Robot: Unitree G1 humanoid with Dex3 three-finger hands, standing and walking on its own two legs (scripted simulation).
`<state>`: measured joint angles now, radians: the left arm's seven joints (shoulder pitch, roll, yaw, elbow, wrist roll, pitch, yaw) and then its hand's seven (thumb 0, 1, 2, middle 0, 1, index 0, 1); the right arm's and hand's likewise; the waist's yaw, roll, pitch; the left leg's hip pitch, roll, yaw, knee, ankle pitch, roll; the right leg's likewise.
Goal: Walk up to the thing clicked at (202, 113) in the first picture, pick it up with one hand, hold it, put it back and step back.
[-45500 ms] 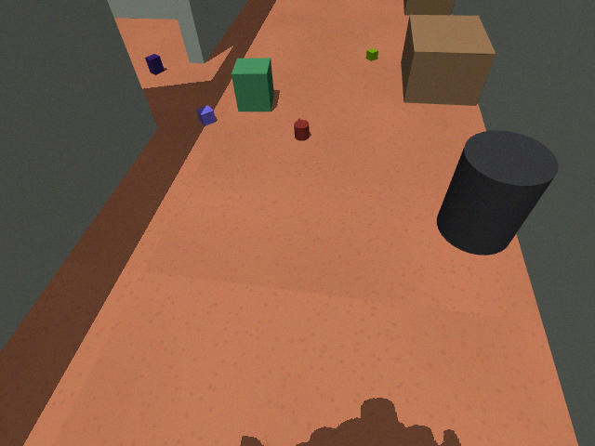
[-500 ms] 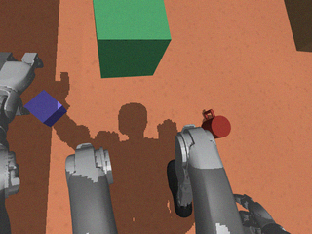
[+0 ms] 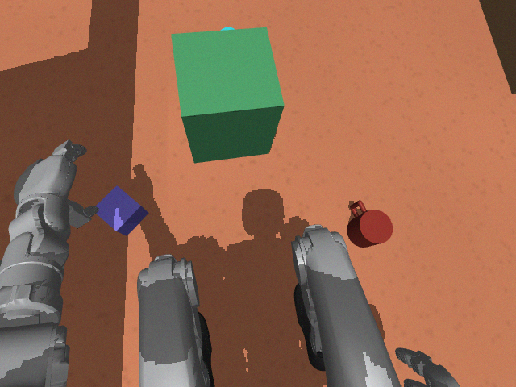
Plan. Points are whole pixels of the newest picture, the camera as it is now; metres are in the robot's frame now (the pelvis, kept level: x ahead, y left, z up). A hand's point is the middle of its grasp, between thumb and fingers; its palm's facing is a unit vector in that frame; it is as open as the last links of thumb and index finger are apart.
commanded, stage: home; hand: left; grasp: from above
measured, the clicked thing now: (122, 211) +0.46 +0.28 -0.37
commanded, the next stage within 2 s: none
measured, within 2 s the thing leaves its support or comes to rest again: neither
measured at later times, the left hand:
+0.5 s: hand (48, 297) +0.27 +0.20 +0.09, palm faces +0.00 -0.93 -0.37, open 7.4 cm
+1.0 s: hand out of the picture +0.21 +0.18 +0.26, palm faces +0.17 -0.96 -0.22, open 7.4 cm
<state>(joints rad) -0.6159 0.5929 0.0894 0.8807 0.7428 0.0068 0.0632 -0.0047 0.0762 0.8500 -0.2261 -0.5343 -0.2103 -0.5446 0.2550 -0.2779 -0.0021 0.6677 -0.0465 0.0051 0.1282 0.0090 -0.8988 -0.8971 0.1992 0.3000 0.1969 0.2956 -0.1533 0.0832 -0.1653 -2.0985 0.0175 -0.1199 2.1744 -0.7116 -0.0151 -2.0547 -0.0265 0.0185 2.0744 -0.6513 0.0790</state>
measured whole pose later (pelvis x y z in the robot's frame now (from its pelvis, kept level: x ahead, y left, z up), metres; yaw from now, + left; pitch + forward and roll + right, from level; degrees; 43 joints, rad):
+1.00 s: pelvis +0.07 -0.01 +0.30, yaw +6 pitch +11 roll -3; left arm 0.51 0.21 0.05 -0.14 -0.07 0.47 0.04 0.01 0.90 0.90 -0.20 -0.30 -0.20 -0.30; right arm 0.32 -0.22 0.01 0.53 0.02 -0.21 -0.20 0.02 -0.90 -0.90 0.20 0.30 0.20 0.30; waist -0.06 0.06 -0.19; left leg -0.73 0.06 -0.07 1.03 -0.49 -0.04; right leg -0.70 -0.04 -0.05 0.96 -0.44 0.04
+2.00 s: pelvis +0.07 -0.02 +0.30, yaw +6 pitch +10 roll -2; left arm 0.49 0.22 0.04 -0.13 -0.05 0.45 0.02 0.01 0.74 0.80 -0.18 -0.27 -0.18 -0.27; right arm 0.28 -0.22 0.02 0.55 0.01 -0.26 -0.19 0.02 -0.90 -0.90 0.20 0.30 0.20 0.30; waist -0.04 0.05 -0.16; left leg -0.70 0.06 -0.07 1.02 -0.49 -0.04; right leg -0.67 -0.04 -0.05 0.96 -0.45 0.04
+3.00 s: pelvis +0.07 -0.01 +0.30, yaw +6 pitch +10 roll -3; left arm 0.51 0.23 0.04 -0.16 -0.05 0.47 0.02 0.01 0.90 0.90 -0.20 -0.30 -0.20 -0.30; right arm 0.29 -0.21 0.02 0.54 0.01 -0.25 -0.19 0.02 -0.90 -0.90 0.20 0.30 0.20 0.30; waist -0.04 0.05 -0.16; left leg -0.72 0.06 -0.07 1.04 -0.49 -0.03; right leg -0.68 -0.04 -0.05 0.96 -0.45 0.05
